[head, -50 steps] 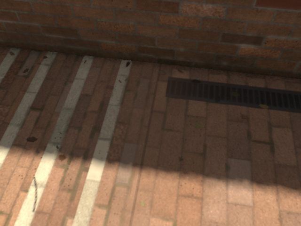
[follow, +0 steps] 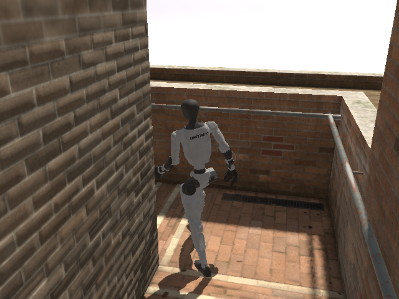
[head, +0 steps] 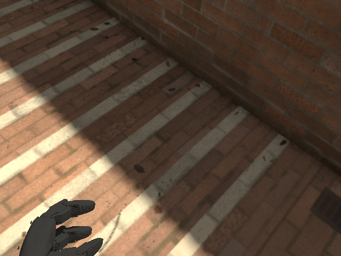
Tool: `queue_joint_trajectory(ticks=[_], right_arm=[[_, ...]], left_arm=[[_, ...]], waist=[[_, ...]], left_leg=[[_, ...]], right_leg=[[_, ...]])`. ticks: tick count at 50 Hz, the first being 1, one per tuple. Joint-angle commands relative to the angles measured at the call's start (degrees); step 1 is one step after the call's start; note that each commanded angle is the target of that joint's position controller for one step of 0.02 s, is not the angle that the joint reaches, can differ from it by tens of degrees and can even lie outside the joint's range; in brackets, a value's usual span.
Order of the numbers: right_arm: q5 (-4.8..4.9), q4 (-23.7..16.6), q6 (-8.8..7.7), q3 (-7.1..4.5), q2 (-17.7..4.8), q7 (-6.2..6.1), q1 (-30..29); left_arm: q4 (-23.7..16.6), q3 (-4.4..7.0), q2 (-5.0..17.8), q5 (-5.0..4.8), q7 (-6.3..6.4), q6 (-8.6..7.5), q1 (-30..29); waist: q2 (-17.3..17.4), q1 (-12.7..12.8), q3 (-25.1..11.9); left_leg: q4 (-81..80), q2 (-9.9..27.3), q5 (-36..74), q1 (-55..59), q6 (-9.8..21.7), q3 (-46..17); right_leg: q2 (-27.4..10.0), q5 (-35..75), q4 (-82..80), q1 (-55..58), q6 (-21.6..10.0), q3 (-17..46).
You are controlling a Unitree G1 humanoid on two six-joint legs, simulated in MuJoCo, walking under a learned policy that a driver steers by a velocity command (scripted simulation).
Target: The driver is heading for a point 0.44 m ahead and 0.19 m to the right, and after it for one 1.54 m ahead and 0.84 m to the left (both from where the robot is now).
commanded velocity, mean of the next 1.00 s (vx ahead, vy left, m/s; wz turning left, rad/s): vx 0.98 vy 0.00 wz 0.21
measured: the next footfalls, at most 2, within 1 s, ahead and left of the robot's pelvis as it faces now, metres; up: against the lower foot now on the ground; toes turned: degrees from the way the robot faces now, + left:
right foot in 0.06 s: +0.29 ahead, -0.11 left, +0.00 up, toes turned -3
left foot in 0.54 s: +0.74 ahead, +0.03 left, +0.00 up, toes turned -10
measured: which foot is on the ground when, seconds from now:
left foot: down 0.00-0.08, up 0.10-0.52, down 0.54-0.94, up 0.96-1.00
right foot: up 0.00-0.04, down 0.06-0.56, up 0.58-0.94, down 0.96-1.00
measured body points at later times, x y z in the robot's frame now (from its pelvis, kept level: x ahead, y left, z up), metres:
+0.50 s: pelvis +0.47 -0.03 +0.00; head +0.49 -0.03 +0.45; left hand +0.51 +0.26 -0.12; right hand +0.69 -0.28 -0.04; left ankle +0.71 +0.05 -0.70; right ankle +0.26 -0.11 -0.72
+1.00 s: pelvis +0.92 -0.03 -0.01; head +0.96 -0.02 +0.44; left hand +1.13 +0.25 -0.05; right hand +1.01 -0.32 -0.12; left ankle +0.72 +0.03 -0.67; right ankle +1.09 -0.14 -0.72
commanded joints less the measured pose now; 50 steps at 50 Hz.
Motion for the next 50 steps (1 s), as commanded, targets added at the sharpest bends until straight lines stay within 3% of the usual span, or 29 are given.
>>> queue_joint_trajectory(ticks=[1,3,4,5,6,7,8,9,11,15,17,22,24,26,27,28,29,30,31,32,34,37,40,42,46,47,48,49,50], right_arm=[[-1.1,0.5,-0.62,-3.16,-12.0,-0.63,2.5],[-3.2,0.9,0.28,-3.18,-13.2,-1.53,-1.3],[-5.25,-1.5,-0.04,-1.72,-11.1,-1.75,-4.7],[-3.67,-3.3,-1.82,0.61,-1.5,-0.34,0.9],[0.8,-4.4,-4.91,-0.16,-7.6,0.88,-1.8],[1.86,-7.2,-5.99,0.07,-8.7,1.31,-11.1],[1.11,-9.1,-6.8,0.71,-7.8,1.05,-16.1],[-1.05,-9.3,-6.93,0.6,-7.4,0.55,-18.8],[-2.2,-9.2,-5.76,0.96,-6.8,0.13,-18.3],[-2.87,-12.7,-4.73,2.12,-5.2,1.13,-22.2],[-3.58,-13.5,-5.5,3.16,-3.4,2.89,-27.0],[-2.08,-15.6,-6.04,3.35,-3.7,2.84,-38.8],[-0.01,-16.0,-6.24,1.86,-6.5,2.99,-36.3],[0.86,-12.4,-5.41,-1.06,-11.9,2.69,-17.7],[0.53,-7.8,-4.32,-1.96,-13.9,2.7,-1.8],[-0.97,-3.1,-3.08,-1.82,-15.8,2.99,7.9],[-2.87,-4.5,-3.58,-1.97,-16.1,3.46,3.1],[-3.06,-5.8,-3.49,-1.72,-10.7,3.03,-0.5],[-3.22,-6.9,-3.57,-1.12,-9.1,2.98,-3.6],[-2.82,-6.9,-4.09,-1.2,-9.8,3.62,-6.7],[-1.92,-6.6,-4.73,-0.53,-7.7,3.58,-12.8],[-0.3,-7.0,-3.87,-1.11,-9.1,2.48,-14.9],[1.08,-4.4,-3.9,-1.67,-9.8,1.64,-11.0],[0.95,-3.7,-3.89,-2.55,-11.9,0.67,-9.6],[-0.11,-4.5,-1.74,-3.26,-10.4,0.87,-7.9],[-1.1,-6.8,-0.22,-2.22,-8.9,1.09,-11.3],[-3.93,-8.7,0.04,-0.35,-4.6,1.75,-12.2],[-0.64,-10.7,-0.99,1.73,0.8,2.53,-1.2],[2.24,-10.4,-0.8,1.5,-4.9,1.66,-2.8]], left_arm=[[-4.6,1.93,6.5,0.35,0.78,0.42,-5.8],[-0.3,4.11,10.2,-1.4,2.16,2.92,14.5],[2.5,5.27,13.6,-3.0,2.92,4.16,28.7],[4.5,6.11,16.9,-2.08,2.33,3.52,32.0],[3.9,5.17,10.8,-0.7,2.47,2.93,29.7],[3.7,4.85,10.2,0.38,2.91,2.28,28.0],[3.8,4.84,10.5,0.51,2.71,1.49,26.3],[3.3,4.27,9.4,0.56,2.64,0.89,22.7],[1.5,3.58,8.8,1.7,2.09,0.52,18.3],[2.4,3.17,8.3,-1.01,4.69,0.25,18.1],[3.7,3.88,9.9,-1.24,6.05,0.74,20.5],[7.6,3.1,10.4,-0.66,4.96,1.88,31.6],[9.1,2.39,11.0,2.0,4.81,3.71,31.5],[9.5,1.75,11.5,4.9,4.59,4.64,28.1],[7.9,1.1,10.8,5.79,5.24,4.67,23.1],[5.3,-0.7,4.2,6.79,5.47,3.18,22.2],[3.1,-2.3,1.4,2.67,3.58,0.25,31.2],[3.0,-1.28,9.0,1.09,3.12,-1.61,24.2],[0.8,-1.06,11.7,0.79,3.17,-2.39,15.0],[-0.2,-1.51,9.5,1.85,3.49,-2.71,13.0],[-0.3,-1.75,8.2,3.88,3.99,-1.65,14.9],[-4.3,-2.7,7.0,5.37,4.69,-0.86,11.2],[-7.2,-2.94,6.0,3.97,4.99,-0.21,3.6],[-8.2,-1.14,9.5,2.47,6.25,0.26,1.5],[-6.5,0.71,13.2,1.76,7.55,-0.54,7.4],[-5.3,0.88,12.9,2.28,7.55,-0.55,15.5],[-1.3,1.56,13.3,2.75,7.03,-0.76,30.8],[0.9,2.82,17.7,3.63,6.1,-0.48,34.6],[0.8,3.43,14.2,2.44,5.76,0.11,31.9]], waist=[[14.6,1.6,0.0],[15.1,13.6,-11.4],[11.7,19.8,-17.2],[-15.2,12.3,-25.8],[-12.7,12.8,-28.5],[-8.9,14.0,-18.8],[2.0,11.2,-11.3],[6.8,8.4,-8.5],[3.8,4.2,-4.5],[0.0,1.8,5.6],[-1.9,5.4,5.0],[-1.7,13.4,5.5],[-3.5,9.6,3.3],[-8.4,-2.1,-10.6],[-6.2,-10.8,-15.7],[12.6,-9.5,-19.4],[30.5,-0.1,-24.0],[16.7,-3.5,-17.5],[6.0,-4.0,-9.9],[-2.3,-0.6,-5.7],[-1.0,6.0,-1.0],[-1.0,8.7,2.7],[0.7,5.0,4.4],[3.0,2.7,5.4],[6.5,4.4,-5.4],[6.7,9.9,-9.4],[3.0,14.2,-21.0],[-17.8,8.1,-28.4],[-18.2,9.8,-28.5]], left_leg=[[10.5,10.9,67.8,-3.2,5.2,5.9],[34.3,11.7,89.9,-9.7,2.9,9.1],[53.3,9.3,73.5,-27.5,1.4,7.0],[81.3,-5.6,11.9,-51.7,-3.6,2.6],[83.7,-4.7,6.0,-57.2,-0.4,-7.0],[81.9,-2.9,4.4,-59.3,0.3,-6.6],[76.2,-1.5,3.9,-57.7,0.8,-5.8],[69.0,0.7,4.1,-53.1,1.4,-5.4],[65.5,1.7,6.2,-49.4,0.9,-5.0],[47.2,4.1,12.2,-45.7,-3.9,-0.5],[32.6,2.5,28.6,-38.0,-4.6,3.8],[21.2,-0.4,34.8,-47.7,-1.3,7.0],[21.4,-3.0,28.0,-48.1,0.6,8.3],[28.6,-6.9,23.5,-28.6,3.2,11.0],[30.7,-4.0,21.6,-10.8,5.1,6.2],[31.5,1.7,5.3,3.3,8.2,-9.2],[12.3,12.2,-14.5,13.8,18.9,-47.3],[5.9,11.8,-17.7,11.7,17.1,-49.5],[7.0,10.6,-6.2,2.5,16.1,-40.0],[6.7,7.8,2.2,-6.9,15.7,-35.3],[4.1,3.8,15.1,-20.2,16.6,-28.1],[3.0,-0.6,29.7,-33.7,15.5,-18.1],[0.7,-5.2,21.1,-43.2,10.8,-14.4],[3.4,-5.3,22.2,-40.7,8.9,-17.3],[20.8,-5.0,36.2,-26.0,4.0,-19.6],[34.0,-5.9,42.0,-26.3,2.4,-17.5],[53.8,-7.3,26.8,-35.2,2.1,-13.7],[71.0,-13.6,-8.2,-56.3,-0.3,-9.6],[77.9,-6.5,-3.9,-63.5,-0.4,-6.8]], right_leg=[[5.5,-7.1,1.6,8.8,-4.2,-7.4],[7.4,-11.0,7.2,33.5,-8.2,-6.8],[1.4,-17.9,12.2,55.6,-10.1,4.9],[-13.2,-46.5,1.4,73.6,-23.1,42.8],[-14.8,-59.9,-10.0,73.6,-21.1,58.8],[-14.1,-52.1,-12.1,65.4,-19.0,52.6],[-12.1,-42.0,-13.7,54.1,-17.9,46.8],[-9.9,-34.3,-14.3,44.4,-16.8,40.7],[-7.5,-29.4,-16.8,33.2,-19.3,38.4],[-4.4,-23.1,-20.8,13.5,-17.6,25.8],[-0.6,-22.5,-21.1,11.1,-14.7,18.0],[-8.3,-12.6,-21.3,35.3,-11.3,16.9],[-10.2,10.1,-12.7,44.5,-9.1,12.2],[-9.4,39.7,8.7,44.4,-6.9,7.7],[-8.9,40.2,27.5,31.3,-5.0,6.2],[-0.9,-8.1,53.1,13.0,-2.8,3.8],[5.4,-35.6,63.3,-6.8,-2.3,10.6],[1.0,-27.5,61.2,-11.1,-4.7,14.1],[-0.8,-23.5,57.3,-10.9,-4.4,12.7],[-2.1,-22.5,51.6,-6.4,-3.4,13.0],[-3.1,-22.7,43.6,1.1,-0.9,14.2],[-2.5,-21.6,28.0,7.4,1.4,9.6],[0.6,-4.9,7.5,20.6,3.5,6.1],[1.4,1.5,0.5,23.5,4.9,8.9],[1.5,-2.6,-3.4,32.4,0.8,8.6],[-0.9,-5.0,-4.2,39.7,-1.1,8.2],[-8.6,-14.7,4.5,57.8,-4.2,13.6],[-25.4,-24.9,-0.7,74.5,-16.7,44.7],[-26.6,-44.6,-5.0,73.1,-16.0,53.5]])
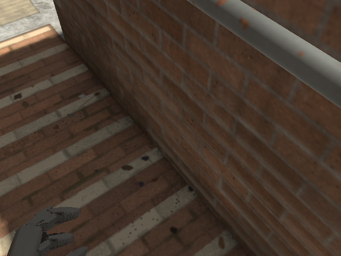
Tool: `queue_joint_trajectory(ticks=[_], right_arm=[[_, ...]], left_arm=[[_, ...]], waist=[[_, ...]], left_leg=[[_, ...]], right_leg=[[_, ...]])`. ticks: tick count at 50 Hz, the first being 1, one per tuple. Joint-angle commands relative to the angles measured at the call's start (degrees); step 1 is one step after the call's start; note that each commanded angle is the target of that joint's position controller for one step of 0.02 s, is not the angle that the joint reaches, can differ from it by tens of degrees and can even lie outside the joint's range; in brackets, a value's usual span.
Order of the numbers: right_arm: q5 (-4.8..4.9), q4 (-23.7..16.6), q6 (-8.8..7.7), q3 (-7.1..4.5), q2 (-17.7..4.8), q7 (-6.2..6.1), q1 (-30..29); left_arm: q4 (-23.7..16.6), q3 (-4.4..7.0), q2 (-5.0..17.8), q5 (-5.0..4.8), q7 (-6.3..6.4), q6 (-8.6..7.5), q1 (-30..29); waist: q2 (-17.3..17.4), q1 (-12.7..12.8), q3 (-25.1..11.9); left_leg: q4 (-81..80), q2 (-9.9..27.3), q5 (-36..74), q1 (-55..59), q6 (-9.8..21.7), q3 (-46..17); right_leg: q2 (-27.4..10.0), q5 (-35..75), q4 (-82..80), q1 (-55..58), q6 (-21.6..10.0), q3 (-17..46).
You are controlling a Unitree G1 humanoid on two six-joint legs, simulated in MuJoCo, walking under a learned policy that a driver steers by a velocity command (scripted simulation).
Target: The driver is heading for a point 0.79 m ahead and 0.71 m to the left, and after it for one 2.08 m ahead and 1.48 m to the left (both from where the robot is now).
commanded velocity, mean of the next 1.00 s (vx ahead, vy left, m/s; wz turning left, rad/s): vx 1.00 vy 0.00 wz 0.98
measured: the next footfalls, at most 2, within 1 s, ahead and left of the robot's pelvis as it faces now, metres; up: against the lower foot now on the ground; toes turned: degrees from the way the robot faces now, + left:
left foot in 0.46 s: +0.43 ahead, +0.29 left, +0.00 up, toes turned +28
right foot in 0.88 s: +0.84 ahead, +0.36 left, +0.00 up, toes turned +55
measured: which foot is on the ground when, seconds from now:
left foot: up 0.00-0.44, down 0.46-0.86, up 0.88-1.00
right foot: down 0.00-0.44, up 0.46-0.86, down 0.88-1.00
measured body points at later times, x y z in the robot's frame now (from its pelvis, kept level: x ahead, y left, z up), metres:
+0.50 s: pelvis +0.33 +0.15 -0.03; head +0.36 +0.17 +0.42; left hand +0.22 +0.45 -0.13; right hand +0.63 -0.01 -0.09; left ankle +0.40 +0.27 -0.71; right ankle +0.18 -0.14 -0.64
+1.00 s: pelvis +0.68 +0.38 +0.01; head +0.68 +0.39 +0.46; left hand +0.51 +0.65 -0.08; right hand +0.98 +0.31 -0.09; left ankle +0.53 +0.35 -0.58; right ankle +0.82 +0.32 -0.71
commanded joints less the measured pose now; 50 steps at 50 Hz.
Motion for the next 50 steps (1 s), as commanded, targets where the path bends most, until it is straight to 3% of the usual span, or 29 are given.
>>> queue_joint_trajectory(ticks=[1,2,4,7,9,11,14,16,19,21,23,24,25,26,27,28,30,31,34,36,38,41,43,44,45,46,47,49,50], right_arm=[[2.21,-8.2,-0.73,1.76,-4.3,-0.27,0.4],[0.36,-10.2,-0.42,1.64,-5.3,-1.01,-5.3],[-3.01,-14.1,0.73,1.44,-3.7,-1.11,-12.1],[-1.3,-18.2,4.4,2.27,0.2,-0.21,-9.0],[-0.68,-19.7,4.1,2.08,-0.2,0.66,-9.6],[-1.42,-19.5,4.16,1.55,-1.7,1.53,-11.4],[1.5,-20.3,3.31,1.02,-1.6,3.52,-16.2],[2.58,-20.1,2.95,0.4,-2.2,4.96,-18.2],[1.74,-21.2,2.47,-0.45,-3.0,4.99,-19.9],[0.72,-20.5,3.3,-1.58,-5.3,4.76,-13.2],[1.41,-14.8,3.46,-5.4,-12.0,3.41,6.5],[1.91,-11.4,4.13,-6.5,-18.8,2.16,4.7],[0.31,-12.4,2.79,-6.37,-21.0,1.34,6.6],[-0.01,-12.3,0.07,-5.31,-14.8,1.76,8.8],[-0.21,-11.3,-1.51,-4.68,-13.0,2.32,8.3],[-0.02,-11.0,-2.22,-3.88,-11.2,2.73,5.3],[-0.84,-11.3,-2.5,-2.64,-8.1,2.68,-2.5],[-0.46,-10.8,-1.48,-2.57,-6.8,2.21,-3.3],[1.73,-8.4,-0.57,-1.87,-3.7,0.18,1.3],[2.4,-7.4,-0.59,-2.31,-5.3,-0.66,-1.5],[2.42,-6.7,-1.66,-3.19,-7.2,0.21,-1.6],[3.34,-5.0,-2.02,-2.93,-4.6,1.21,1.6],[1.46,-6.0,-1.76,-2.71,-5.3,1.94,-0.2],[-0.47,-8.2,-1.47,-0.88,-0.2,2.29,-2.0],[3.54,-10.8,-1.07,0.84,5.4,1.64,7.6],[3.57,-9.8,1.15,0.61,0.5,0.62,6.6],[1.74,-10.2,1.55,-0.02,-2.3,-0.01,0.2],[0.0,-11.7,1.59,0.02,0.0,-0.56,-6.0],[1.57,-12.4,1.94,0.09,1.0,-0.04,-4.7]], left_arm=[[3.8,5.39,8.8,-1.43,0.4,2.27,23.7],[3.2,4.92,8.4,-0.81,1.31,2.71,20.0],[4.9,4.82,7.2,0.43,2.2,2.59,17.1],[6.9,5.42,9.2,-1.32,1.76,2.65,15.0],[7.0,6.19,10.9,-2.02,1.23,1.81,14.6],[7.4,6.35,11.3,-1.49,1.87,1.41,15.5],[7.7,6.65,12.6,0.04,2.24,3.61,15.9],[8.3,7.08,14.4,0.87,1.39,5.25,18.6],[9.1,7.56,16.7,0.35,0.9,5.82,19.6],[9.1,9.35,21.2,-2.05,0.68,7.46,20.1],[5.7,8.52,19.2,-1.93,1.67,7.37,15.6],[3.1,4.77,6.7,1.36,1.73,4.93,21.0],[-1.4,2.89,4.9,0.43,0.99,0.52,19.7],[-1.8,3.43,9.0,-2.33,0.93,-2.15,14.2],[-2.1,3.26,8.9,-3.7,1.29,-2.94,9.3],[-1.5,2.74,7.4,-2.85,1.61,-2.84,8.4],[1.0,3.58,8.5,-1.97,1.01,-0.28,12.8],[1.2,3.72,8.9,-0.08,1.08,1.18,12.2],[-1.5,2.95,5.3,-0.46,0.22,1.95,2.4],[-4.2,1.77,2.0,-1.27,-0.54,1.81,-3.1],[-4.8,3.23,3.9,-2.75,-1.29,2.15,-2.0],[-3.3,4.53,7.1,-3.79,0.52,1.85,1.5],[1.1,7.26,10.4,-3.15,0.84,1.6,16.4],[3.3,7.47,11.4,-2.16,1.09,2.13,30.7],[3.7,7.48,14.4,0.27,-0.9,1.35,31.2],[1.7,7.14,9.5,-1.34,-0.78,1.95,22.3],[0.9,6.27,4.7,-2.28,0.02,2.59,18.3],[4.6,5.57,3.5,-1.3,0.03,3.43,20.0],[5.7,4.84,1.6,-0.91,0.1,3.23,18.7]], waist=[[-13.5,12.1,-21.0],[-6.6,11.9,-13.8],[-3.7,9.8,-6.4],[-3.0,4.4,-0.7],[-3.6,3.9,0.0],[-1.8,4.5,0.4],[-2.7,5.2,6.2],[-3.2,6.9,5.7],[-7.4,6.6,3.0],[-11.3,1.3,-0.6],[-11.0,-10.1,-9.6],[9.4,-1.5,-9.2],[17.4,0.0,-24.4],[4.0,-1.7,-24.8],[-1.6,-1.3,-16.3],[-6.6,1.6,-11.1],[-2.4,7.3,-5.4],[0.5,7.3,-3.5],[-0.6,3.8,1.4],[1.3,2.3,4.8],[5.5,3.3,2.4],[5.3,5.2,2.0],[2.4,14.3,-8.8],[-6.0,19.8,-20.4],[-28.9,11.4,-26.4],[-25.8,10.7,-18.2],[-18.0,12.7,-8.8],[-3.9,12.2,-0.9],[-7.4,9.8,-0.9]], left_leg=[[27.4,9.4,4.5,-42.5,-3.9,4.3],[25.0,11.4,7.5,-40.3,-4.9,6.4],[22.9,14.2,8.5,-36.5,-5.9,7.0],[19.0,19.8,7.9,-34.8,-7.3,4.5],[17.1,21.1,16.0,-38.3,-7.1,4.9],[13.6,20.4,24.5,-39.8,-6.8,6.6],[-0.2,19.9,32.2,-37.4,-4.9,10.4],[-4.5,18.8,33.0,-35.8,-3.7,14.5],[-8.4,15.3,28.2,-29.4,-1.5,19.7],[-6.1,10.1,15.6,-22.6,1.0,23.0],[-14.1,4.6,14.5,5.1,6.6,19.8],[-20.1,9.9,22.4,24.6,13.2,0.0],[-33.5,18.3,2.2,34.5,21.9,-30.7],[-40.8,22.7,-9.5,32.8,17.4,-39.4],[-41.5,22.9,-5.3,23.4,15.4,-38.3],[-40.6,21.7,0.6,13.8,14.4,-32.9],[-39.4,17.0,9.2,-1.2,14.5,-22.9],[-40.9,15.0,12.0,-5.4,13.9,-17.8],[-42.7,11.0,15.1,-12.1,13.4,-9.7],[-44.6,7.5,12.6,-22.6,10.3,-6.0],[-45.3,10.0,5.9,-23.3,9.0,-11.1],[-38.8,13.0,11.4,-11.0,7.3,-14.4],[-17.4,8.6,29.2,-10.1,3.3,-9.9],[3.6,5.0,19.8,-22.1,1.4,-5.7],[24.8,0.6,-4.6,-37.3,-0.3,-3.6],[32.3,8.2,3.6,-44.8,-0.8,2.9],[32.6,10.7,9.3,-46.3,-1.4,6.2],[32.0,14.0,12.3,-44.1,-1.7,7.7],[32.9,15.8,13.7,-43.3,-1.5,7.0]], right_leg=[[-25.4,-34.5,-11.7,54.4,-14.0,39.6],[-23.4,-20.3,-12.4,44.5,-10.8,30.4],[-21.4,1.7,-12.9,30.8,-9.4,17.8],[-23.4,6.2,-18.0,18.8,-9.5,9.9],[-23.5,-1.0,-20.9,17.9,-9.5,6.0],[-21.9,-2.5,-21.2,19.6,-7.9,-0.5],[-19.5,-0.2,-22.0,19.5,-4.4,-9.4],[-18.9,1.5,-20.7,23.3,-3.2,-13.3],[-18.6,21.2,-15.2,28.7,-1.2,-17.9],[-20.7,47.1,-5.1,32.6,-0.5,-19.3],[-19.8,54.5,23.3,19.5,-1.2,-18.2],[-8.3,-13.9,47.0,-7.4,3.2,-14.3],[-1.8,-28.1,63.3,-19.8,1.8,0.2],[-5.3,-20.5,60.1,-21.8,-1.0,7.0],[-5.7,-18.8,56.2,-21.3,-1.7,6.5],[-7.5,-18.8,52.0,-18.0,-1.6,6.5],[-9.5,-16.9,42.7,-8.7,-0.9,7.2],[-9.0,-16.5,37.7,-6.7,-0.4,5.8],[-7.2,-7.0,20.4,-3.9,1.5,2.1],[-3.5,3.8,5.2,6.8,1.6,-2.0],[-2.7,9.3,2.5,15.7,1.6,-0.4],[-3.3,3.3,-3.4,16.5,1.0,2.0],[-2.8,-4.0,1.3,34.0,0.3,-0.3],[-12.0,-17.0,5.6,54.6,-2.2,9.6],[-26.9,-43.0,-10.4,60.9,-12.2,47.5],[-28.0,-50.7,-13.5,52.4,-11.3,50.5],[-24.5,-41.4,-12.0,43.6,-9.6,38.3],[-18.6,-24.6,-12.4,31.6,-7.4,21.4],[-18.4,-21.7,-12.6,29.1,-7.4,17.7]])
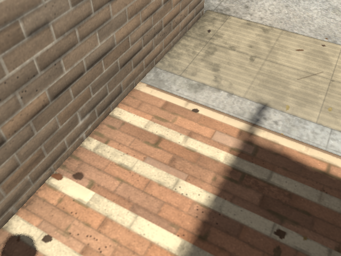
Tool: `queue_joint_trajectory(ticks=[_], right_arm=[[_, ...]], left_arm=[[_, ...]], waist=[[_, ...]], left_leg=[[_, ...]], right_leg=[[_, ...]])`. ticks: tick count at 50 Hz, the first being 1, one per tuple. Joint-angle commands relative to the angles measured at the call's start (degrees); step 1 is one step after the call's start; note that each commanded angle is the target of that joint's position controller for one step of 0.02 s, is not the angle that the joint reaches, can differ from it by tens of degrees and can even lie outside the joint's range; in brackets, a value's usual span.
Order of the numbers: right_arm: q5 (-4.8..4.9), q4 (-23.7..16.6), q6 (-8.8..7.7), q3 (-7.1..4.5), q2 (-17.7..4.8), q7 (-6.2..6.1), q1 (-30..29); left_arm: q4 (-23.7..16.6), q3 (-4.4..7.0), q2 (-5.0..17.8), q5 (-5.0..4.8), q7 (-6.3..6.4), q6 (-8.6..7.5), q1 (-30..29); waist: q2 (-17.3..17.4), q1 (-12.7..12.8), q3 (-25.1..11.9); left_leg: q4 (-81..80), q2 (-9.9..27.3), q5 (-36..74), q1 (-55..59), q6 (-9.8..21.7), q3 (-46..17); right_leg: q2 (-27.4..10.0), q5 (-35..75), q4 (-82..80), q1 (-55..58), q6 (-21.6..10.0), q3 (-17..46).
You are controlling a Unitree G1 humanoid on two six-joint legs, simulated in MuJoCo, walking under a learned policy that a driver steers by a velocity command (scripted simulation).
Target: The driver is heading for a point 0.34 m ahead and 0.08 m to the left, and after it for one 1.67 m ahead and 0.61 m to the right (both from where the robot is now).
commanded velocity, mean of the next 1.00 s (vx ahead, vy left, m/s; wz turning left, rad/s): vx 0.37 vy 0.00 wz -0.26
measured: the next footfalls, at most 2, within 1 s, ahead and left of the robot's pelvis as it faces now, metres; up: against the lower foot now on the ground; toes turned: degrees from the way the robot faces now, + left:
left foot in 0.30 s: +0.44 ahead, +0.16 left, +0.00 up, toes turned +13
right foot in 0.78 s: +0.60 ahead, -0.05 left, +0.00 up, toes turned -11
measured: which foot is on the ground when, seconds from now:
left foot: up 0.00-0.28, down 0.30-0.80, up 0.82-1.00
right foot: down 0.00-0.28, up 0.30-0.76, down 0.78-1.00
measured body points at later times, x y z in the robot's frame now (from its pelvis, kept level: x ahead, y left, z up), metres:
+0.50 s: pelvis +0.36 +0.07 +0.02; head +0.40 +0.09 +0.47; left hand +0.41 +0.36 -0.11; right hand +0.53 -0.17 -0.08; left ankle +0.40 +0.15 -0.72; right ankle +0.37 -0.12 -0.62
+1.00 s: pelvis +0.52 +0.05 +0.02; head +0.57 +0.02 +0.46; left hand +0.72 +0.32 -0.07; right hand +0.66 -0.26 -0.07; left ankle +0.59 +0.21 -0.66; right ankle +0.56 -0.04 -0.72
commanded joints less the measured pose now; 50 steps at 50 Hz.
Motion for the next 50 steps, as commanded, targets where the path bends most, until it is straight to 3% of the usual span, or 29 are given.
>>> queue_joint_trajectory(ticks=[1,2,5,6,8,9,12,13,14,15,16,17,18,19,20,22,26,31,35,38,39,40,41,42,43,44,45,47,50], right_arm=[[0.98,-7.8,0.08,0.19,0.1,-0.07,-3.0],[1.16,-8.6,0.55,0.2,0.9,0.08,-3.2],[-0.75,-13.3,1.5,-0.37,-1.2,-0.23,-8.4],[-0.3,-14.5,1.81,-0.55,-1.0,0.38,-9.3],[-0.42,-14.6,1.35,0.14,-0.1,1.29,-12.7],[-1.77,-15.0,0.75,0.01,-0.2,1.75,-15.7],[-1.35,-14.3,-1.43,-2.08,-3.1,2.71,-14.7],[-1.27,-12.5,-1.94,-3.02,-5.0,3.32,-8.3],[-2.36,-9.3,-1.97,-4.27,-6.9,2.69,1.3],[-3.46,-7.3,-2.04,-4.08,-9.6,1.33,6.4],[-6.52,-9.3,-2.66,-1.71,-10.7,1.01,2.1],[-6.73,-8.0,-2.21,-1.44,-7.8,1.74,5.9],[-5.43,-5.5,-2.47,-1.42,-7.6,2.04,3.2],[-4.39,-4.5,-2.69,-0.94,-6.2,1.59,-0.6],[-4.03,-4.3,-2.94,-0.2,-3.8,1.45,-4.2],[-4.54,-3.4,-3.94,-0.48,-4.4,1.61,-7.8],[-5.1,-2.6,-4.51,0.22,-3.7,0.49,-14.5],[-4.41,0.9,-1.02,0.93,-4.8,-4.56,-12.5],[-3.46,0.2,1.8,0.42,-7.2,-5.54,-16.0],[-2.06,-0.5,2.93,-0.22,-7.5,-5.87,-18.1],[-1.63,-0.2,3.38,-0.27,-7.2,-5.58,-16.5],[-3.5,-2.3,2.92,0.68,-3.6,-4.9,-14.7],[-4.48,-4.9,2.41,1.23,-2.1,-3.92,-13.1],[-3.11,-3.3,1.16,0.35,-6.0,-2.96,-12.9],[-2.23,-4.2,0.15,0.09,-6.6,-2.42,-16.6],[-3.08,-2.6,0.19,-0.17,-6.6,-2.55,-17.5],[-3.7,-2.4,0.35,-0.4,-7.0,-2.93,-18.0],[-2.43,-1.0,0.72,-0.21,-5.0,-2.73,-18.1],[-2.25,-0.2,0.19,0.47,-2.0,-1.73,-18.7]], left_arm=[[2.2,-0.01,0.5,-0.14,0.24,-0.08,7.2],[4.5,-0.24,-0.1,-0.91,0.39,-0.28,7.2],[3.6,0.05,3.7,-0.33,1.32,-0.48,0.7],[3.2,0.2,4.6,0.16,1.55,-0.64,-0.3],[4.0,0.79,7.7,0.7,2.19,-1.15,1.6],[4.6,0.52,7.6,-0.05,2.33,-0.99,3.7],[9.8,0.86,13.9,-1.04,1.35,-0.73,10.3],[10.7,1.23,15.3,-0.45,0.96,-0.4,10.1],[10.2,1.09,15.4,-1.41,0.51,0.06,6.0],[8.9,-0.75,9.3,-1.48,0.38,0.44,6.3],[10.0,-3.55,0.3,-0.42,-1.29,-0.47,22.5],[11.6,-2.14,6.7,-2.67,-1.6,-0.95,20.8],[7.9,-1.58,7.7,-4.15,-1.13,-0.37,12.1],[7.7,-2.48,5.6,-3.21,-0.75,0.19,8.8],[9.6,-2.76,3.6,-2.32,-0.48,1.29,9.3],[10.7,-2.39,2.7,-0.59,-0.39,3.66,12.1],[7.9,-2.05,1.1,-0.7,0.26,6.13,9.1],[2.4,-1.29,2.4,0.43,-2.59,4.21,-0.5],[1.0,-0.19,5.2,-0.48,-6.09,4.39,-0.8],[1.7,1.22,7.5,-0.19,-6.3,4.37,6.8],[3.0,2.48,10.2,0.71,-5.53,3.46,12.7],[2.2,3.62,16.4,1.02,-4.28,2.92,10.6],[-1.0,3.9,18.6,3.14,-4.26,2.27,8.4],[-2.8,4.28,18.4,1.79,-4.93,1.73,5.8],[-3.7,4.22,16.7,0.36,-4.2,1.62,3.4],[-4.2,3.53,13.3,-1.2,-3.03,1.98,0.5],[-5.1,2.81,11.0,-2.22,-1.56,2.99,-2.5],[-6.5,2.12,8.9,-1.98,0.43,4.83,-3.9],[-7.4,3.48,11.6,-1.04,1.49,6.88,-1.6]], waist=[[-9.4,1.7,3.3],[-10.1,0.1,4.3],[-9.0,-3.2,8.7],[-7.5,-4.1,9.3],[-1.3,-2.7,11.1],[2.3,-1.6,11.9],[-7.8,-3.3,3.8],[-9.5,-7.5,-0.1],[-9.7,-13.9,-4.0],[-1.2,-14.7,-9.5],[16.1,-3.2,-24.8],[10.5,-7.3,-33.9],[4.2,-5.8,-21.7],[-1.0,-4.1,-12.3],[-1.9,-2.9,-8.9],[-1.0,1.1,-6.3],[1.3,2.9,-2.6],[1.9,-0.2,-2.0],[1.6,0.9,-2.4],[1.8,4.5,-5.2],[-4.4,7.4,-5.9],[-20.8,3.1,-4.0],[-23.1,-0.5,-14.3],[-13.3,1.2,-18.3],[-9.3,0.8,-13.1],[-2.8,-1.0,-9.1],[-2.8,-2.3,-7.6],[-5.6,-2.9,-7.3],[-8.2,-1.6,-9.8]], left_leg=[[5.8,9.3,3.8,-25.6,-0.5,-2.7],[4.8,10.6,2.9,-26.2,-1.0,-3.5],[-5.2,11.7,7.6,-24.8,-3.5,-3.1],[-8.1,11.3,12.2,-22.3,-3.5,-1.1],[-20.2,10.9,19.2,-18.5,-1.9,1.8],[-27.8,7.6,21.0,-11.9,-0.7,5.7],[-40.6,-1.4,19.0,4.7,2.9,11.2],[-44.2,-2.0,18.0,10.5,4.9,10.0],[-51.7,-0.7,25.6,21.8,6.8,9.5],[-50.8,10.3,45.8,38.6,8.9,-3.5],[-44.3,27.1,75.9,52.1,15.5,-24.0],[-54.1,27.3,63.8,48.1,18.2,-28.2],[-56.1,24.8,57.8,41.1,16.0,-20.1],[-57.2,22.2,53.2,33.4,13.1,-13.4],[-59.7,20.7,51.8,26.9,11.5,-8.2],[-63.8,19.3,49.3,15.8,9.4,-1.6],[-69.5,17.6,40.5,10.1,9.3,10.1],[-67.9,16.6,39.3,17.4,7.6,17.3],[-61.9,20.7,36.7,23.9,5.3,17.1],[-45.3,19.2,48.1,22.5,2.5,19.3],[-32.2,15.8,42.1,16.0,-0.6,19.6],[-17.4,7.3,-0.5,2.3,-5.3,18.5],[0.9,-5.6,-21.6,-13.2,-9.1,7.6],[2.0,-3.5,-18.6,-15.1,-7.5,-3.2],[-0.5,-2.3,-13.9,-17.0,-6.1,-4.1],[-6.7,0.2,-9.1,-16.3,-5.8,-4.5],[-12.7,1.0,-6.0,-13.5,-5.9,-4.4],[-24.1,-0.4,-2.4,-7.3,-6.4,-3.0],[-35.0,-3.1,0.5,-2.7,-7.9,-2.4]], right_leg=[[-15.8,-6.6,-17.7,15.2,-8.6,20.3],[-16.0,-2.2,-17.3,12.8,-8.3,16.8],[-15.5,11.0,-23.0,3.9,-7.7,6.7],[-15.1,11.5,-25.9,2.5,-7.2,2.5],[-14.0,13.8,-28.5,4.0,-7.2,-2.1],[-12.9,22.2,-29.3,2.9,-7.1,-4.5],[-14.3,61.7,-18.8,13.3,-8.2,-5.5],[-14.9,67.2,-10.0,17.0,-8.0,-4.3],[-12.8,70.7,2.5,15.1,-7.3,-4.6],[-5.9,29.4,24.7,2.2,-4.5,-2.2],[1.6,-20.8,45.1,-9.4,-3.2,9.7],[2.5,-20.5,47.9,-8.1,-2.2,17.1],[-0.4,-17.9,45.5,-14.0,-1.1,12.8],[-3.0,-13.8,39.5,-17.7,-0.5,10.7],[-4.8,-11.5,37.5,-15.7,0.2,9.6],[-6.9,-6.8,35.6,-8.1,1.9,9.1],[-8.4,4.0,28.1,-11.3,3.2,6.3],[-5.6,15.3,11.8,-12.1,3.0,1.2],[-5.5,9.7,7.4,-12.8,0.4,-0.7],[-0.8,5.1,1.9,-3.5,-4.2,-4.1],[1.0,16.5,-5.5,5.3,-7.6,-0.8],[-7.7,52.2,-6.1,11.7,-12.3,17.2],[-17.4,47.1,-10.6,22.8,-28.0,45.2],[-20.5,38.2,-15.3,24.7,-27.8,46.2],[-17.8,31.4,-15.3,21.3,-24.5,40.7],[-14.4,26.8,-15.0,16.0,-20.2,34.4],[-12.2,24.6,-14.7,10.9,-17.8,30.7],[-7.7,21.7,-15.1,7.5,-13.5,26.8],[-6.3,20.5,-14.0,7.3,-13.1,27.5]])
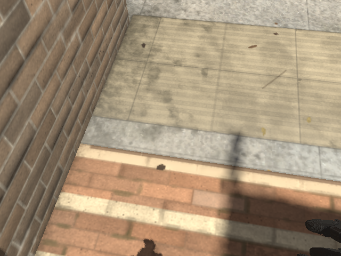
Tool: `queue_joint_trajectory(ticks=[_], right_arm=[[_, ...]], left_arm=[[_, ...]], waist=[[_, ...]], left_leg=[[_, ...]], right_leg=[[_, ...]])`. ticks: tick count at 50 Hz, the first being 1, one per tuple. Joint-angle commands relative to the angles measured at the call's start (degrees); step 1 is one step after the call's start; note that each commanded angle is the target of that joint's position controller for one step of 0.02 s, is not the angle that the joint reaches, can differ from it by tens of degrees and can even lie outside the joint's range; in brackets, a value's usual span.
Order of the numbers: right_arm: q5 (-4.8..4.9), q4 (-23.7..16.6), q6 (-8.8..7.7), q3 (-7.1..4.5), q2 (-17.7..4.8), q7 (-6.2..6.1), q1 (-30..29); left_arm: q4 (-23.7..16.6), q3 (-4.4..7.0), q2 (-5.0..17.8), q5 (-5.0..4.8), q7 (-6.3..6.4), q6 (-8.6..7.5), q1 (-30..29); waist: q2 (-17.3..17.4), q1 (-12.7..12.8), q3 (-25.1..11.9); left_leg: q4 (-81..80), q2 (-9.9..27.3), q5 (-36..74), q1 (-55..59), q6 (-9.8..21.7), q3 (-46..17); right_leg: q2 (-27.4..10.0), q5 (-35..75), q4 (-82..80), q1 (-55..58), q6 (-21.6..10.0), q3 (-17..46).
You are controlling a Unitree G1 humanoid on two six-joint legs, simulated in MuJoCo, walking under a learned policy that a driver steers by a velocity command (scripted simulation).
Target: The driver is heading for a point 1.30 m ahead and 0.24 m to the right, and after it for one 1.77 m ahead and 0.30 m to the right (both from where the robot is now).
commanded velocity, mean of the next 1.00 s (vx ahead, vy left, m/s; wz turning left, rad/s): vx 0.43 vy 0.00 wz -0.40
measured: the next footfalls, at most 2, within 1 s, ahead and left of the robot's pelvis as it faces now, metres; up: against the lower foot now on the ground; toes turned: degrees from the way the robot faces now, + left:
left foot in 0.20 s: +0.15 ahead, +0.15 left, +0.00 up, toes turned -22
right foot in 0.70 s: +0.04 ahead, -0.13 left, +0.00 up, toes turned -37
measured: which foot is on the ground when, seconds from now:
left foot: up 0.00-0.18, down 0.20-0.70, up 0.72-1.00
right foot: down 0.00-0.20, up 0.22-0.68, down 0.70-1.00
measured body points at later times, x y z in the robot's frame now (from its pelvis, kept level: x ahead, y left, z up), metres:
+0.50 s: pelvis +0.06 +0.06 +0.01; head +0.09 +0.06 +0.46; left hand +0.33 +0.24 -0.08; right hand +0.02 -0.24 -0.09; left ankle +0.11 +0.17 -0.74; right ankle -0.02 -0.07 -0.65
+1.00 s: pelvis +0.21 -0.12 -0.02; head +0.22 -0.13 +0.43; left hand +0.28 +0.15 -0.13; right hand +0.28 -0.42 -0.12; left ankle +0.43 -0.06 -0.66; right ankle +0.01 -0.11 -0.74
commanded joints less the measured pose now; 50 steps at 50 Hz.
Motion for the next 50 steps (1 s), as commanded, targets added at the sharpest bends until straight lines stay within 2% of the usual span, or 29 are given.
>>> queue_joint_trajectory(ticks=[1,6,9,10,11,12,13,14,15,18,19,22,24,26,29,32,33,34,35,36,37,38,39,41,42,44,47,49,50], right_arm=[[0.37,-1.0,-0.69,-1.2,-3.1,0.85,3.1],[0.42,-0.2,-1.42,-2.37,-5.3,1.72,3.9],[0.39,1.4,-2.46,-3.72,-7.3,1.99,8.8],[-0.25,1.1,-2.23,-4.5,-10.5,1.66,9.1],[-1.99,0.5,-1.51,-4.75,-13.5,1.25,6.8],[-3.43,-0.8,-1.78,-4.11,-10.9,1.32,4.6],[-2.28,-1.8,-1.91,-3.34,-7.7,0.8,1.2],[-1.71,-2.3,-1.81,-2.76,-5.8,0.01,-0.1],[-1.49,-2.1,-1.81,-2.78,-5.9,-0.74,0.6],[-1.58,-0.9,-0.86,-2.54,-6.4,-2.04,5.4],[-1.79,0.0,-0.26,-3.12,-8.0,-2.31,9.3],[-0.39,0.5,-0.87,-4.12,-10.6,-1.44,13.7],[-0.23,1.1,-1.96,-4.9,-12.7,-1.18,14.5],[-0.54,1.9,-3.21,-5.08,-12.4,-0.53,15.8],[0.04,3.4,-4.49,-3.95,-10.8,1.6,15.3],[2.77,5.1,-4.51,-3.09,-11.7,3.11,14.7],[3.32,5.8,-4.42,-2.87,-12.3,3.5,14.0],[3.09,6.0,-4.56,-2.02,-10.4,3.93,13.8],[1.97,4.9,-5.19,-0.25,-5.8,4.55,11.1],[-0.17,1.4,-6.26,1.66,0.4,5.01,8.2],[2.64,0.0,-7.82,0.64,-3.1,4.95,11.8],[3.98,-0.5,-7.9,-0.19,-6.7,4.59,9.9],[3.75,-1.1,-7.63,-0.21,-6.2,4.54,8.4],[3.25,0.8,-6.04,-0.07,-5.0,4.63,11.4],[3.41,1.6,-5.43,-0.03,-4.3,5.15,13.3],[4.21,1.8,-4.23,-0.28,-3.8,5.79,13.8],[3.19,-0.5,-3.28,-0.32,-2.7,6.14,9.8],[3.01,-2.3,-3.26,-0.02,-1.5,6.56,7.0],[2.97,-3.3,-3.42,0.2,-1.0,6.98,5.5]], left_arm=[[-6.4,3.04,9.9,0.12,1.74,1.02,-3.0],[-8.5,3.15,9.4,0.25,1.43,2.27,-4.7],[-9.7,2.71,8.2,-0.26,1.22,2.63,-6.6],[-9.5,1.79,5.2,0.0,0.97,2.76,-3.1],[-10.7,1.46,4.0,-0.27,0.66,2.48,-2.0],[-10.2,2.63,8.9,0.23,0.37,1.96,-1.1],[-8.8,3.68,12.1,-0.31,0.51,2.27,-0.2],[-7.2,3.54,11.4,-0.31,0.57,2.92,0.6],[-6.8,3.18,10.0,0.08,0.69,3.43,1.0],[-8.8,1.33,6.1,-0.61,0.66,3.16,-2.6],[-10.3,0.84,5.0,-1.2,0.52,2.92,-4.4],[-10.8,0.87,6.1,-1.59,-0.09,1.63,-5.1],[-11.5,0.45,5.3,-1.11,-0.67,0.57,-6.6],[-11.6,-0.5,3.2,-0.76,-0.98,-0.17,-6.6],[-10.1,-2.3,-0.6,-1.09,-1.12,-2.36,-4.3],[-8.8,-2.37,-0.1,-0.72,-2.08,-3.75,-4.7],[-7.1,-2.57,-0.5,-0.48,-2.19,-3.81,-2.6],[-5.0,-1.87,0.9,-0.59,-2.04,-3.71,2.0],[-2.2,-0.34,3.9,-0.68,-1.6,-3.67,11.8],[-0.8,0.58,9.6,1.65,-0.96,-3.87,21.0],[-3.3,1.53,11.5,3.1,-0.93,-4.42,18.3],[-2.5,0.39,7.6,2.8,-1.41,-4.91,17.1],[-1.7,-0.35,5.7,2.02,-1.57,-5.02,14.6],[-0.6,-2.01,0.8,1.49,-1.84,-5.8,9.2],[-0.1,-2.19,0.1,1.86,-1.78,-6.23,7.9],[0.8,-2.02,0.0,2.61,-1.29,-7.28,6.3],[2.7,-1.97,0.3,2.98,-0.57,-7.94,7.1],[3.9,-2.23,0.1,2.72,0.12,-7.48,8.5],[4.3,-2.12,1.3,2.67,0.53,-7.09,8.8]], waist=[[-5.4,-2.9,-14.0],[-11.2,-1.6,-11.7],[-11.0,-3.7,-11.5],[-2.9,-1.8,-13.5],[13.5,0.9,-10.8],[14.2,1.1,-8.7],[9.7,1.5,-7.3],[7.2,1.1,-6.4],[6.4,0.2,-6.3],[6.1,-3.3,-5.4],[7.4,-5.1,-7.3],[9.7,-7.8,-8.9],[9.0,-8.2,-7.1],[7.1,-8.3,-5.8],[5.8,-6.2,-2.0],[5.6,-4.2,1.3],[5.4,-1.9,2.5],[3.7,0.8,0.7],[0.7,6.4,-4.6],[-15.7,9.3,-12.1],[-16.1,7.8,-16.0],[-6.8,7.7,-11.5],[-6.2,5.9,-6.6],[-6.0,1.5,-1.6],[-6.9,-0.6,-0.9],[-5.2,-2.3,1.4],[-3.7,-2.2,4.6],[-3.1,-1.9,5.4],[-3.2,-2.1,5.6]], left_leg=[[-10.0,-2.3,4.8,3.2,-1.2,0.8],[-20.1,-2.5,7.0,8.2,-0.3,0.2],[-34.5,0.6,14.4,17.5,1.9,0.6],[-38.4,10.7,12.1,23.8,5.6,-8.0],[-42.4,20.5,11.7,23.4,13.3,-22.2],[-42.9,24.6,12.7,19.8,16.8,-25.4],[-42.0,21.5,10.8,17.7,15.0,-17.8],[-40.8,17.3,10.1,17.5,12.8,-11.4],[-40.2,16.2,10.9,18.8,12.0,-7.7],[-40.7,16.2,16.4,22.9,14.1,-1.4],[-42.4,17.2,11.0,26.5,14.9,-1.8],[-45.9,20.3,-9.4,33.9,13.3,-3.6],[-47.5,21.2,-13.7,33.0,12.3,-1.3],[-49.1,21.6,-15.0,29.2,12.9,-0.5],[-51.1,20.0,-10.8,20.5,15.2,3.0],[-48.6,19.9,-6.4,15.9,17.0,3.4],[-46.2,19.7,-6.8,12.0,16.5,3.7],[-40.9,18.4,-4.9,5.8,15.6,5.0],[-27.3,13.8,0.0,-2.0,12.9,8.1],[1.9,7.9,-10.1,-15.6,9.6,9.2],[12.1,3.3,-6.7,-27.3,8.6,1.5],[17.4,6.7,-1.3,-32.1,8.6,-2.6],[18.3,7.5,4.9,-35.2,8.3,-2.2],[18.3,10.9,13.4,-31.4,6.8,-0.3],[18.0,11.4,16.4,-26.6,6.1,0.2],[16.9,10.0,21.3,-22.5,5.0,2.3],[9.0,7.5,26.9,-20.3,5.9,7.0],[2.4,6.2,28.1,-18.0,7.5,11.2],[-2.0,5.2,28.1,-14.7,8.6,13.8]], right_leg=[[-11.6,8.0,-6.3,10.7,-7.2,17.9],[-10.1,-3.3,-6.0,7.5,-5.0,23.5],[-7.0,-7.1,-1.4,4.8,-2.2,24.5],[-2.6,-21.7,7.4,0.3,0.1,19.3],[5.3,-28.9,21.2,-10.0,3.0,6.4],[-0.4,-26.5,32.2,-13.2,5.0,5.8],[-2.6,-21.4,36.1,-12.2,5.9,5.0],[-2.7,-17.5,38.3,-12.5,6.6,4.0],[-3.9,-14.9,41.4,-13.7,7.4,2.9],[-7.3,-12.4,41.4,-18.3,9.9,-2.9],[-7.9,-12.6,40.5,-19.9,9.9,-5.2],[-10.8,-13.4,37.6,-23.9,9.4,-7.1],[-12.2,-12.7,34.8,-23.4,8.6,-7.8],[-12.4,-12.7,30.7,-19.4,7.0,-8.0],[-10.3,-16.4,18.5,-7.2,3.6,-10.1],[-8.6,-14.2,5.4,2.6,2.6,-12.1],[-7.5,-11.2,-0.6,8.7,2.1,-12.9],[-6.5,-8.8,-1.0,18.7,1.8,-13.6],[-9.2,-9.1,-0.8,32.8,1.1,-9.0],[-21.6,-7.7,-0.9,46.0,0.3,7.6],[-31.5,-18.3,-7.8,46.3,-5.7,26.1],[-30.6,-25.6,-10.3,44.8,-5.7,22.4],[-28.6,-22.8,-11.9,41.6,-4.2,17.0],[-23.8,-10.8,-14.2,32.6,-2.3,4.8],[-22.3,-6.1,-16.3,27.7,-0.5,0.1],[-19.4,2.3,-19.9,22.6,1.4,-7.9],[-16.5,12.1,-21.6,20.7,2.9,-17.1],[-16.1,18.6,-21.1,21.2,4.4,-20.9],[-16.2,25.1,-20.2,20.9,5.2,-22.5]])
Keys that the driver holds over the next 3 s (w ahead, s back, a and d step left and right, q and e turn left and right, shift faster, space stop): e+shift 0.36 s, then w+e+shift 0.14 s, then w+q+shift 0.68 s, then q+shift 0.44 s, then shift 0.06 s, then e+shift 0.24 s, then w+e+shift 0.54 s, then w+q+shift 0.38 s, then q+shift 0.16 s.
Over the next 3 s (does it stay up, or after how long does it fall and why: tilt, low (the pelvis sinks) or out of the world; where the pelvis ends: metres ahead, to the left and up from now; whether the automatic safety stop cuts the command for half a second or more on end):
stays up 1.28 -0.44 -0.04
